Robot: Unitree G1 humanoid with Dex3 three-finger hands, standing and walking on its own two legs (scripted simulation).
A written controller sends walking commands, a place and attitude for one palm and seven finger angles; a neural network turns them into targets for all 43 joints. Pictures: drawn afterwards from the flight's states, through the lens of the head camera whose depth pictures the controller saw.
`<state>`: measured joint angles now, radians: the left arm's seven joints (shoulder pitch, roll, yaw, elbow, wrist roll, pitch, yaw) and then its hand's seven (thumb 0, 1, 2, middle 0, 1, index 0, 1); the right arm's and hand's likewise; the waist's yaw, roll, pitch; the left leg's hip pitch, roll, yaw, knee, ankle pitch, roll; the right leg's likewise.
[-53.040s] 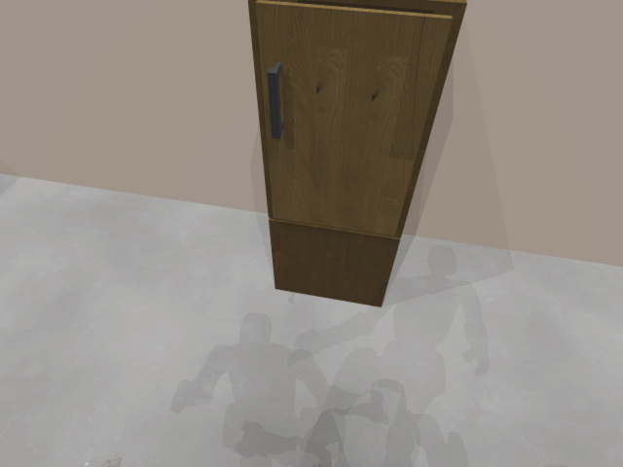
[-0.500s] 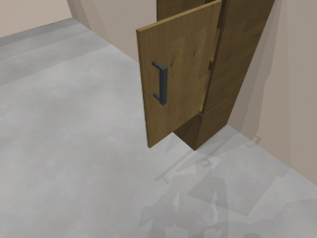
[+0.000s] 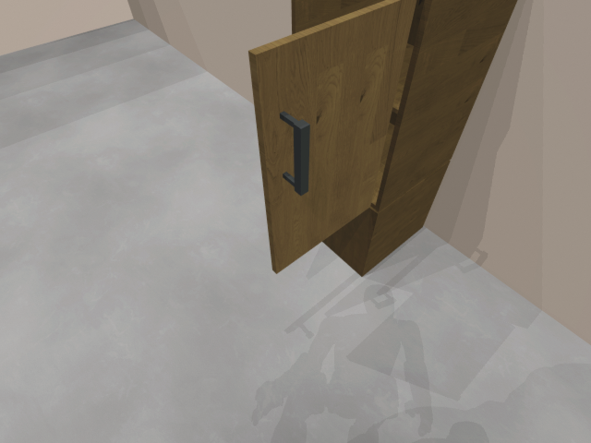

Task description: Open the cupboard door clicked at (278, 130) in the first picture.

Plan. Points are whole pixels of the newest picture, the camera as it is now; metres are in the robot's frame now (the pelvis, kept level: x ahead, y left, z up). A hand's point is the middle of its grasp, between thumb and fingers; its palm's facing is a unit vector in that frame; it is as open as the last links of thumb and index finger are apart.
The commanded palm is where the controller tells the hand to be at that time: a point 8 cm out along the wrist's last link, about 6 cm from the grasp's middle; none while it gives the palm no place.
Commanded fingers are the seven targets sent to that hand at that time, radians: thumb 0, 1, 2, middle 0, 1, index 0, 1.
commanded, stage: look to check the result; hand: left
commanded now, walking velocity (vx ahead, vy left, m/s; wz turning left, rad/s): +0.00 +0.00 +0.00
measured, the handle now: (294, 155) +0.58 +0.04 +0.05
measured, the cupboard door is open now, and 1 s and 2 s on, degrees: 90 90 90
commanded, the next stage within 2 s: stand and wait in 0.28 s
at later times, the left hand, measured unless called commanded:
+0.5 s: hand out of the picture +0.07 +0.21 -0.16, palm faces +0.00 -0.96 -0.29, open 7.4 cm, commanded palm none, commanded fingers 0.00 0.90 0.90 -0.20 -0.30 -0.20 -0.30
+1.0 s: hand out of the picture +0.07 +0.21 -0.16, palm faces -0.01 -0.96 -0.29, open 7.4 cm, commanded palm none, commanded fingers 0.00 0.90 0.90 -0.20 -0.30 -0.20 -0.30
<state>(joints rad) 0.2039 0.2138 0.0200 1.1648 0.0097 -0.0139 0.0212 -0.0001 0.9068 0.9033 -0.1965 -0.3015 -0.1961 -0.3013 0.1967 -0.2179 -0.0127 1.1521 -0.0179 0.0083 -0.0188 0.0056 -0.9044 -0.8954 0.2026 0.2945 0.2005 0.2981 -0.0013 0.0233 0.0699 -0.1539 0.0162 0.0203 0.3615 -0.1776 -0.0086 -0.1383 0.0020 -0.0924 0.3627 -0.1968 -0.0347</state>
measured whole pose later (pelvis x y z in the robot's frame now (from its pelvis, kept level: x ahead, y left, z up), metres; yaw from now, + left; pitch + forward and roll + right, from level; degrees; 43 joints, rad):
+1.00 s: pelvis +0.02 -0.01 +0.00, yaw -1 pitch -1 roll +0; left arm 0.15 0.25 0.01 1.16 0.01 -0.02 0.02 0.00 0.91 0.90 -0.20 -0.30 -0.20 -0.30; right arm 0.15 -0.26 0.00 1.16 -0.02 0.00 -0.02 0.01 -0.90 -0.90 0.20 0.29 0.20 0.30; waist 0.00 0.02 0.06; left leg -0.10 0.03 0.03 0.30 -0.18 -0.02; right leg -0.09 0.02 -0.08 0.31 -0.20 -0.04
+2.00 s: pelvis +0.03 +0.00 +0.00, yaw -1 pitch -1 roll +0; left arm 0.16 0.25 0.01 1.15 0.01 -0.03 0.02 0.00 0.91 0.90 -0.20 -0.30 -0.20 -0.30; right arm 0.15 -0.25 -0.01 1.16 -0.01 0.00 -0.02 0.01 -0.90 -0.90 0.20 0.29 0.20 0.30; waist 0.00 0.01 0.05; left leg -0.09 0.02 0.03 0.30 -0.19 -0.01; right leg -0.08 0.01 -0.08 0.30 -0.20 -0.03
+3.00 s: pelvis +0.04 +0.00 +0.00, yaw -1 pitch -1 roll +0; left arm 0.14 0.27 0.01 1.15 0.01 -0.03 0.02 0.00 0.91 0.90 -0.20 -0.30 -0.20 -0.30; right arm 0.14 -0.27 0.00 1.15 -0.01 -0.01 -0.02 0.01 -0.90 -0.90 0.20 0.29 0.20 0.30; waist 0.00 0.01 0.05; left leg -0.08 0.01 0.03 0.28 -0.19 -0.01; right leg -0.07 0.00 -0.08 0.29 -0.21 -0.03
